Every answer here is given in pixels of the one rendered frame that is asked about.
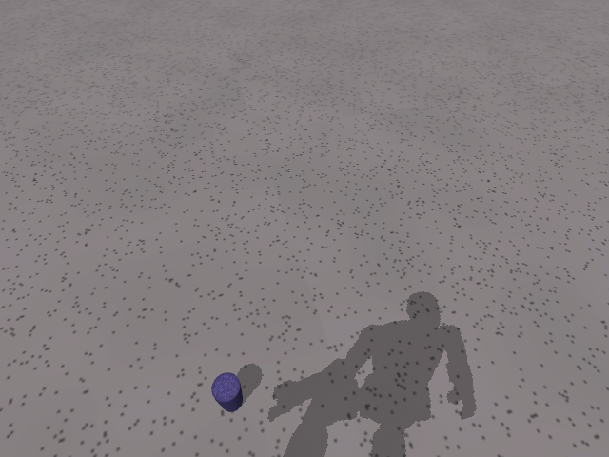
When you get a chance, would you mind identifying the cup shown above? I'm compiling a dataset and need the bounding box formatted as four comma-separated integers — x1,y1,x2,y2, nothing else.
211,372,243,412

